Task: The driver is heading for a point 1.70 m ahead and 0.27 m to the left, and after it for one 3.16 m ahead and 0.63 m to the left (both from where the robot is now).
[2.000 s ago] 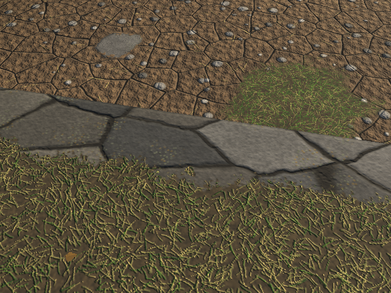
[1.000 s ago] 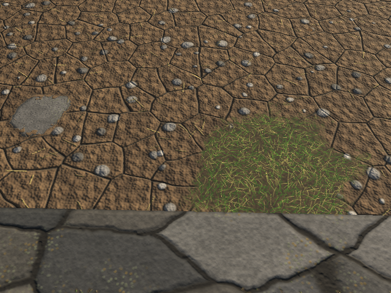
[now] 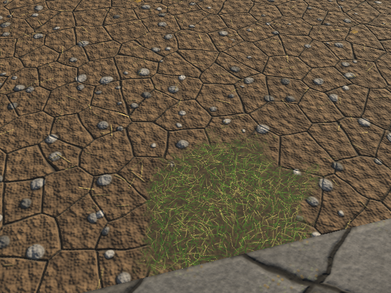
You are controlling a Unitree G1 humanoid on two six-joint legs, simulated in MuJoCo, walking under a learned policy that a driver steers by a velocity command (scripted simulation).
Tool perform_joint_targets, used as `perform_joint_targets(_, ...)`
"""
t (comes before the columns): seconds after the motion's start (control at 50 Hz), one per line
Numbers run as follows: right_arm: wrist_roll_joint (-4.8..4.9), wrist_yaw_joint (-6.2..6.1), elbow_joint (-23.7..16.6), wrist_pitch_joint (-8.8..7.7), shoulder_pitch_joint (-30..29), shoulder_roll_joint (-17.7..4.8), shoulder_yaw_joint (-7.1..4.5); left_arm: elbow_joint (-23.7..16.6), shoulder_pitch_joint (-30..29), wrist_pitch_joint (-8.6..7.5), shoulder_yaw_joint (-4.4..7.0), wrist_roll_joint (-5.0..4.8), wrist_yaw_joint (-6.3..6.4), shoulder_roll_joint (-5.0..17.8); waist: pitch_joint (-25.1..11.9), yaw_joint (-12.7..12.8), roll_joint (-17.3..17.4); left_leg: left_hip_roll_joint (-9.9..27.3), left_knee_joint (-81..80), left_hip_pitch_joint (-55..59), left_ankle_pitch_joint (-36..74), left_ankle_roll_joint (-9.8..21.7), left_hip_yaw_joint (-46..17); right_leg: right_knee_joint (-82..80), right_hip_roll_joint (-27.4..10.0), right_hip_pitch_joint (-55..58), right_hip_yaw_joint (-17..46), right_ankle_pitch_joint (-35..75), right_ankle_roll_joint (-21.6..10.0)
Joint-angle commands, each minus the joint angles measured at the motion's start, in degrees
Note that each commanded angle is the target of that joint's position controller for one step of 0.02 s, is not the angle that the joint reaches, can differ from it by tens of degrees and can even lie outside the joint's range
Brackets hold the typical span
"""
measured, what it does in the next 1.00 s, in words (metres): stands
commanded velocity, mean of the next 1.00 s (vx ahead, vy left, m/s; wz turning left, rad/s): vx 0.00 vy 0.00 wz -0.01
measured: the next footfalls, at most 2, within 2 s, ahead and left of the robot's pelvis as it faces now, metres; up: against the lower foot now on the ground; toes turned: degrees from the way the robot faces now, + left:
right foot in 1.86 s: +0.14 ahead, -0.12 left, +0.00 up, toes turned -3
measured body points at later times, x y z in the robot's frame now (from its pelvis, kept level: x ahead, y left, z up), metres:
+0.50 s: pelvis +0.01 +0.01 +0.00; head +0.02 +0.01 +0.45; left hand +0.11 +0.26 -0.13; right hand +0.07 -0.25 -0.14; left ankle -0.02 +0.12 -0.73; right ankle +0.04 -0.11 -0.73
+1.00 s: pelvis +0.01 +0.02 +0.01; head +0.02 +0.02 +0.45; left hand +0.07 +0.27 -0.15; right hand +0.03 -0.22 -0.15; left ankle -0.02 +0.13 -0.73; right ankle +0.04 -0.11 -0.73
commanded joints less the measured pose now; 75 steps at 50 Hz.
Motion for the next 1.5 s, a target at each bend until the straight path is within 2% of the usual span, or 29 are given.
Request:
perform_joint_targets(0.02,0.08,-0.10,-2.1,-0.35,0.6,-7.1,-1.42,-2.9,-1.4,-0.84,1.21,-0.17,0.29,5.0,-3.5,-0.6,-0.8,3.2,-5.6,-2.3,8.2,2.0,-3.0,-3.0,-4.1,5.8,4.1,11.8,-2.3)
perform_joint_targets(0.16,0.15,0.24,-0.2,-0.08,0.2,-6.6,-1.14,-0.3,-1.3,-0.63,1.30,-0.40,0.84,5.5,-3.0,-0.5,-0.4,2.4,-6.1,-1.8,9.2,1.7,-2.4,-3.0,-4.5,7.3,4.4,13.5,-2.3)
perform_joint_targets(0.4,0.18,-0.05,3.6,0.04,1.1,-6.4,-0.77,5.5,-2.4,-0.38,1.12,-0.65,1.36,5.3,-1.3,-0.4,0.1,1.6,-8.2,-1.6,7.5,1.7,-1.9,-4.2,-4.1,8.5,3.6,12.0,-1.6)
perform_joint_targets(0.82,0.11,-0.31,7.1,-0.02,6.0,-4.8,0.14,14.9,-1.9,-0.09,0.14,-0.83,1.76,4.8,0.6,0.0,0.1,1.0,-10.4,-1.6,6.1,2.2,-1.5,-5.9,-3.6,8.0,2.3,9.0,-0.7)
perform_joint_targets(1.12,0.18,-0.24,7.9,-0.09,9.3,-3.6,0.56,18.0,-0.2,0.02,-0.59,-0.90,2.03,4.2,1.2,0.2,0.3,0.9,-11.1,-1.5,7.3,2.6,-1.6,-6.3,-3.6,7.5,1.8,8.9,-0.2)
perform_joint_targets(1.5,0.29,-0.13,8.1,-0.07,12.2,-2.7,0.63,19.3,2.1,0.04,-1.10,-1.00,2.40,3.5,1.6,0.2,0.4,0.9,-11.6,-1.0,9.4,3.0,-1.9,-6.4,-3.8,7.1,1.5,9.3,0.4)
